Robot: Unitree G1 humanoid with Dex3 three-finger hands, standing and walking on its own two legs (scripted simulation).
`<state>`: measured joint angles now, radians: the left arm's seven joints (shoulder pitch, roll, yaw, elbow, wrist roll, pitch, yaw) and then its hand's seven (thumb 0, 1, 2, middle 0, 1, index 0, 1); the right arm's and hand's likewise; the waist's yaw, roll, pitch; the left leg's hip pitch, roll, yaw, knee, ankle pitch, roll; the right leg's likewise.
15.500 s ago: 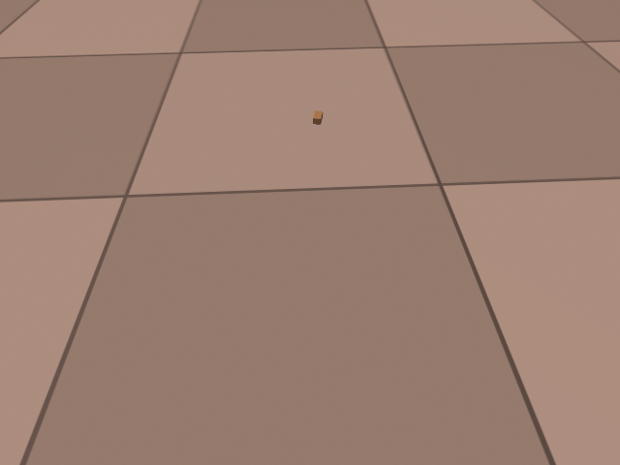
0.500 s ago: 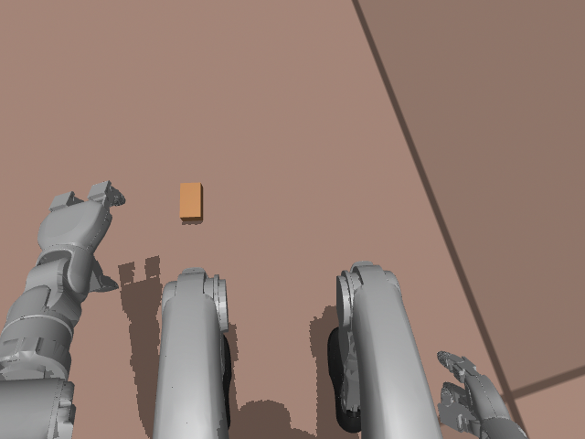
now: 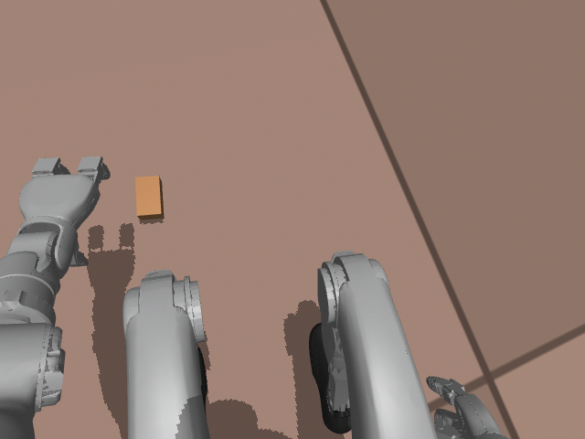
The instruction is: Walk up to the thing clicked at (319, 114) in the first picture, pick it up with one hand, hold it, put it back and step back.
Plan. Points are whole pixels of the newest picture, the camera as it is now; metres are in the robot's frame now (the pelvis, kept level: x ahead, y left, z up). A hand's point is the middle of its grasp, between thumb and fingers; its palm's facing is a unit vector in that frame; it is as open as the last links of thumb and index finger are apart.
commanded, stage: rise first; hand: left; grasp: from above
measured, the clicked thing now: (149, 198) +0.51 +0.21 -0.34
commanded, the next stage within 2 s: none
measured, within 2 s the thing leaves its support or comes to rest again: neither
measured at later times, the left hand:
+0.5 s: hand (94, 215) +0.43 +0.27 -0.19, palm faces -0.47 -0.02 -0.88, open 13.9 cm
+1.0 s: hand (102, 210) +0.44 +0.26 -0.20, palm faces -0.46 -0.02 -0.89, open 13.7 cm
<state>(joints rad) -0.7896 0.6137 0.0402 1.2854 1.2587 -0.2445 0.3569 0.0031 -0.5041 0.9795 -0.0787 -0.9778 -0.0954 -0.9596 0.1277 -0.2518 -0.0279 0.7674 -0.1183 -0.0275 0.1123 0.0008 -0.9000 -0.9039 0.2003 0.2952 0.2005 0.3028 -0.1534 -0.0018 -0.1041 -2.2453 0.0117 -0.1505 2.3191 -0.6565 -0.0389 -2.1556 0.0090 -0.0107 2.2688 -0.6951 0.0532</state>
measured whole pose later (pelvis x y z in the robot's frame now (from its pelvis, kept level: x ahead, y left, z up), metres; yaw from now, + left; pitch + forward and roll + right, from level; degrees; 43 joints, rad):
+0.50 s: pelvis +0.01 +0.00 -0.02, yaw +0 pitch +34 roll -6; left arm -0.86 0.63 0.05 1.40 1.30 -0.24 0.43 0.00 -0.48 0.95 -0.11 -0.98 -0.13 -0.96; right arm 0.11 -0.24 0.00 0.78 -0.15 -0.03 0.12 0.00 -0.91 -0.90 0.20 0.29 0.20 0.30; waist -0.19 -0.01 -0.09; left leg -2.30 0.01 -0.16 2.38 -0.68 -0.05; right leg -2.22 0.02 -0.01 2.33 -0.71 0.06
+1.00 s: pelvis +0.01 -0.01 -0.03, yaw -1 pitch +34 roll -6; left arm -0.91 0.65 0.05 1.46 1.30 -0.24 0.46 0.00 -0.45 0.93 -0.15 -0.95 -0.16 -0.94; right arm 0.12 -0.26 0.02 0.78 -0.17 -0.04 0.13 0.00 -0.91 -0.90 0.20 0.29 0.20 0.30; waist -0.21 -0.01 -0.07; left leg -2.32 0.01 -0.18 2.41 -0.68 -0.06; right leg -2.24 0.02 -0.02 2.36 -0.71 0.06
